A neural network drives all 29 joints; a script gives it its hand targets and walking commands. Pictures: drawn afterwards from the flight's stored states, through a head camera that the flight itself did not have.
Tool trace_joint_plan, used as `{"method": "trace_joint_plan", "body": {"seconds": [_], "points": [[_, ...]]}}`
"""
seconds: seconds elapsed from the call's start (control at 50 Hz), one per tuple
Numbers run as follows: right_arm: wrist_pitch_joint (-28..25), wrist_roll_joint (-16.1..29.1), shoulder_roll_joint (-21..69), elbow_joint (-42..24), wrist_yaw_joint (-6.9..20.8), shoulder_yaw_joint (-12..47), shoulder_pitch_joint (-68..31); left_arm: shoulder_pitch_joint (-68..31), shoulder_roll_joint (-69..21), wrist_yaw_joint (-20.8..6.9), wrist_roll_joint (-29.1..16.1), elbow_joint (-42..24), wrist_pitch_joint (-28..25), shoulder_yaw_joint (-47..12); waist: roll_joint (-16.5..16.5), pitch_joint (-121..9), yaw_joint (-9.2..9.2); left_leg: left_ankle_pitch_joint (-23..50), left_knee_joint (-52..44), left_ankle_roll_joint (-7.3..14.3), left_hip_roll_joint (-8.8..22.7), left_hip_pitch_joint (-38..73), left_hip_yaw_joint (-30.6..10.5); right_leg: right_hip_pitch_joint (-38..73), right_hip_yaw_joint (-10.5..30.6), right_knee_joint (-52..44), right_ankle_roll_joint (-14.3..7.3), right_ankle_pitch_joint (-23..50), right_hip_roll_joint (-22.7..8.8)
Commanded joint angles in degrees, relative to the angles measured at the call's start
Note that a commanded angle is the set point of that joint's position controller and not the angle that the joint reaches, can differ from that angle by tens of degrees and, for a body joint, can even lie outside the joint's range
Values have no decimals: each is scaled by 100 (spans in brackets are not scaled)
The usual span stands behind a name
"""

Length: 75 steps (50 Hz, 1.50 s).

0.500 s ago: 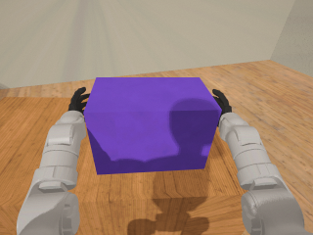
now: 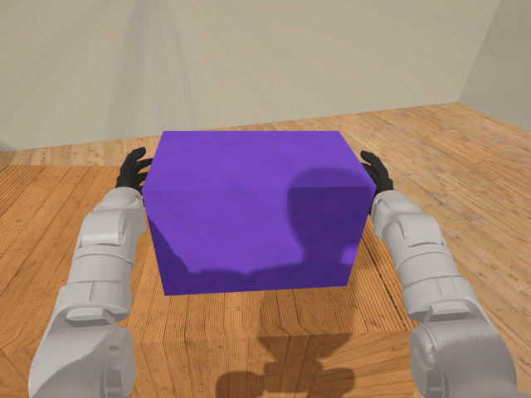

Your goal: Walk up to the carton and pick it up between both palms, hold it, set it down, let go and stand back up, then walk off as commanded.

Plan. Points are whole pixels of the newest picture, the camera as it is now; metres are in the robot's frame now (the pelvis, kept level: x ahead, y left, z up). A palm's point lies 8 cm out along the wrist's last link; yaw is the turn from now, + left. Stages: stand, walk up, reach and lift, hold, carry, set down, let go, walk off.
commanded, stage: hold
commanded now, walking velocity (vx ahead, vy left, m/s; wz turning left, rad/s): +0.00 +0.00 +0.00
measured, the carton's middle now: (255, 209) +0.40 +0.03 +0.16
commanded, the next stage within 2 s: none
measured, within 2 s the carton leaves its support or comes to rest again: neither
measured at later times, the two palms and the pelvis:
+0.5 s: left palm (131, 195) +0.38 +0.22 +0.19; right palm (379, 197) +0.39 -0.17 +0.20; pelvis +0.00 +0.00 +0.00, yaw +0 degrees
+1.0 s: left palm (131, 195) +0.38 +0.21 +0.19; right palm (379, 197) +0.39 -0.17 +0.20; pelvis +0.00 +0.00 +0.00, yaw +0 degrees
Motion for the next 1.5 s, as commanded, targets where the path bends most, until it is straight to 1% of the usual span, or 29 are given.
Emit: {"method": "trace_joint_plan", "body": {"seconds": [0.0,0.02,0.04,0.16,0.18,0.22,0.3,0.38,0.4,0.46,0.52,0.54,0.62,0.68,0.84,0.9,0.94,0.98,1.0,1.04,1.08,1.12,1.14,1.22,1.24,1.34,1.38,1.4,1.48], "points": [[-347,520,3595,-2354,561,1205,-4811,-4380,-3848,-1455,-505,-2080,-276,-2172,277,-2216,-547,-238,-593,-62,-180,2505,-361,890,456,-1118,43,272,-71],[-358,507,3548,-2354,574,1124,-4688,-4405,-3901,-1448,-571,-2213,-296,-2284,368,-2222,-677,-271,-616,-108,-145,2513,-414,846,464,-1111,25,291,-79],[-343,513,3593,-2413,572,1220,-4741,-4252,-3812,-1447,-485,-2058,-278,-2127,196,-2213,-540,-234,-610,-47,-172,2515,-377,923,446,-1114,46,356,-69],[-405,525,3533,-2397,607,1135,-4883,-4498,-3943,-1444,-530,-2245,-294,-2282,419,-2330,-636,-299,-607,-122,-118,2623,-433,811,412,-1092,2,222,-55],[-371,503,3540,-2255,614,1212,-4817,-4259,-3879,-1454,-409,-1930,-243,-2080,258,-2136,-535,-311,-605,-59,-157,2531,-400,890,404,-1102,15,240,-49],[-376,530,3635,-2336,571,1239,-4546,-4240,-3796,-1478,-427,-2196,-279,-2077,191,-2163,-545,-128,-600,-25,-160,2522,-391,1073,470,-1092,58,521,-92],[-398,558,3578,-2617,533,1319,-4754,-4226,-3861,-1479,-482,-2316,-275,-2220,278,-2390,-553,4,-565,-64,-179,2590,-368,1116,457,-1078,65,705,-94],[-373,513,3492,-2337,571,1153,-4744,-4317,-3872,-1474,-481,-2042,-258,-2205,331,-2075,-638,-270,-625,-94,-144,2531,-402,864,451,-1129,36,281,-76],[-336,486,3551,-2246,582,1181,-4746,-4249,-3806,-1483,-407,-1919,-255,-2039,194,-1987,-525,-369,-646,-24,-155,2502,-381,859,441,-1173,37,153,-75],[-367,538,3524,-2317,574,1211,-4630,-4194,-3831,-1473,-424,-2093,-264,-2129,332,-2167,-579,-168,-598,-69,-170,2546,-361,949,463,-1114,51,382,-84],[-406,564,3594,-2626,541,1305,-4637,-4165,-3861,-1483,-438,-2328,-285,-2163,205,-2396,-568,113,-561,-53,-158,2661,-374,1135,434,-1061,72,799,-63],[-367,548,3504,-2416,547,1222,-4623,-4349,-3822,-1478,-465,-2399,-283,-2189,323,-2369,-596,-11,-572,-101,-155,2661,-390,1047,425,-1055,49,629,-60],[-398,562,3532,-2604,551,1282,-4811,-4301,-3893,-1450,-530,-2290,-286,-2304,270,-2324,-618,-59,-565,-90,-159,2655,-406,931,437,-1091,64,528,-55],[-356,511,3485,-2180,595,1150,-4585,-4320,-3839,-1467,-417,-2148,-254,-2128,354,-2076,-589,-301,-638,-83,-126,2574,-393,817,449,-1123,36,240,-80],[-379,449,3525,-2383,557,1191,-4687,-4085,-3763,-1537,-335,-1862,-231,-2025,203,-1973,-558,-277,-641,-18,-184,2409,-327,1033,479,-1163,75,323,-111],[-413,569,3553,-2356,562,1310,-4461,-4329,-3841,-1478,-484,-2522,-325,-2255,377,-2379,-609,140,-567,-126,-138,2793,-393,1069,431,-1037,65,824,-62],[-409,531,3561,-2497,533,1303,-4500,-4126,-3839,-1508,-425,-2341,-282,-2198,245,-2264,-629,76,-580,-92,-165,2666,-391,1186,431,-1070,66,821,-83],[-422,542,3473,-2434,558,1240,-4648,-4147,-3898,-1488,-409,-2173,-258,-2274,382,-2106,-637,-140,-640,-118,-128,2644,-420,957,419,-1106,32,503,-73],[-435,568,3602,-2503,572,1288,-4674,-4338,-3862,-1474,-423,-2439,-289,-2248,326,-2365,-586,-28,-568,-89,-156,2674,-406,1033,410,-1056,64,608,-71],[-399,524,3534,-2369,570,1295,-4655,-4226,-3809,-1472,-415,-2165,-280,-2123,259,-2177,-553,-125,-607,-54,-171,2611,-352,976,447,-1112,68,456,-85],[-380,502,3390,-2291,572,1197,-4568,-4116,-3856,-1488,-400,-2070,-225,-2201,328,-2006,-663,-208,-637,-96,-136,2619,-403,904,433,-1122,47,388,-89],[-387,448,3453,-2281,582,1149,-4718,-4281,-3775,-1509,-380,-1969,-250,-2066,205,-1954,-607,-415,-689,-35,-153,2472,-370,862,442,-1177,46,140,-91],[-419,473,3547,-2324,593,1227,-4576,-4306,-3818,-1501,-406,-2239,-296,-2131,291,-2215,-565,-123,-622,-70,-146,2641,-367,978,418,-1097,47,437,-74],[-400,452,3467,-2212,594,1153,-4582,-4267,-3836,-1505,-412,-2088,-279,-2128,308,-2057,-624,-298,-653,-91,-110,2650,-394,835,432,-1135,46,248,-91],[-423,491,3512,-2346,605,1250,-4676,-4199,-3791,-1502,-370,-2042,-271,-2074,205,-2168,-523,-267,-615,-36,-149,2562,-356,952,439,-1129,70,282,-87],[-413,529,3515,-2314,548,1296,-4454,-4094,-3757,-1535,-318,-2165,-246,-2060,276,-2024,-586,-17,-601,-53,-181,2554,-355,1129,448,-1086,93,698,-116],[-455,561,3528,-2639,537,1346,-4620,-4106,-3805,-1516,-402,-2296,-288,-2198,234,-2297,-578,92,-578,-44,-180,2659,-349,1163,433,-1090,93,816,-81],[-448,559,3579,-2639,537,1391,-4681,-4166,-3751,-1504,-420,-2235,-306,-2137,109,-2343,-542,-15,-584,-10,-182,2580,-358,1155,459,-1088,114,710,-96],[-402,545,3579,-2514,523,1329,-4594,-4225,-3833,-1503,-425,-2249,-281,-2148,213,-2223,-574,-67,-605,-37,-174,2609,-356,1049,443,-1106,93,595,-102]]}}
